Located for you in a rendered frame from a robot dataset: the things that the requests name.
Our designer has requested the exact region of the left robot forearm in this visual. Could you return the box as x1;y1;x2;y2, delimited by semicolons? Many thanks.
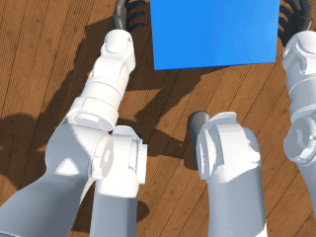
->
44;30;136;166

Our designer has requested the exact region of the robot left upper arm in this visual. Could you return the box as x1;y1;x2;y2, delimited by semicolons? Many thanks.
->
0;122;115;237

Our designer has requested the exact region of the right robot shin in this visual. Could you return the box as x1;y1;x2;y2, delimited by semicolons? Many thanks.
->
199;112;262;169

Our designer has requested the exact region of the robot right hand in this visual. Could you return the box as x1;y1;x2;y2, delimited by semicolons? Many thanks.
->
277;0;314;47

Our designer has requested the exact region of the robot right upper arm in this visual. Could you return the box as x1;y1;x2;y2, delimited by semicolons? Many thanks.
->
283;115;316;220

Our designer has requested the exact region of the carton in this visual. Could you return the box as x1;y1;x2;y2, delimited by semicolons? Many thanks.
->
150;0;280;71

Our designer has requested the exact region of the robot left hand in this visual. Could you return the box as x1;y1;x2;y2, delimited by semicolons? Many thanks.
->
111;0;146;33

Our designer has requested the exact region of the right robot forearm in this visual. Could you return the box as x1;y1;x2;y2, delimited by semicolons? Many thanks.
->
281;31;316;123

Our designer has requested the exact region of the robot left thigh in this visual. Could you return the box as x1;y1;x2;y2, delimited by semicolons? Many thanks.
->
89;134;148;237

